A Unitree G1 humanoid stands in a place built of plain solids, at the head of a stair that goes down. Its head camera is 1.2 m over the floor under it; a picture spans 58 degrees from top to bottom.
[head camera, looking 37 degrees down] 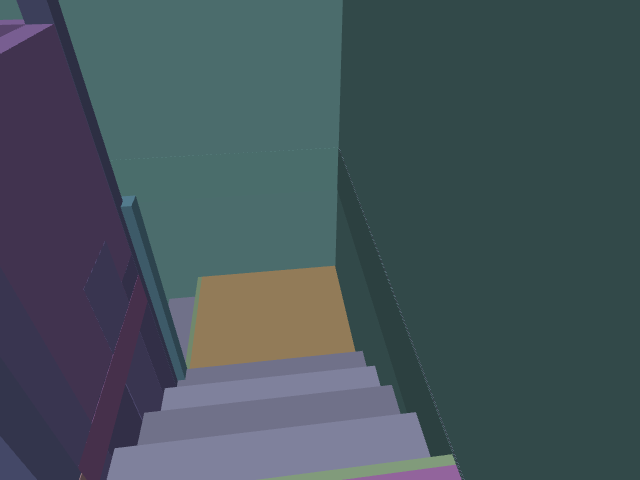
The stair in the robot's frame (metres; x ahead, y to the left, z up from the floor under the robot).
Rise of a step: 0.20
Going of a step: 0.25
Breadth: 1.02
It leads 7 degrees to the left of straight ahead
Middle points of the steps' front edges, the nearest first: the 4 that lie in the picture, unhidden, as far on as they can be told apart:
0.79 0.17 -0.20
1.03 0.20 -0.39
1.28 0.23 -0.59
1.53 0.26 -0.79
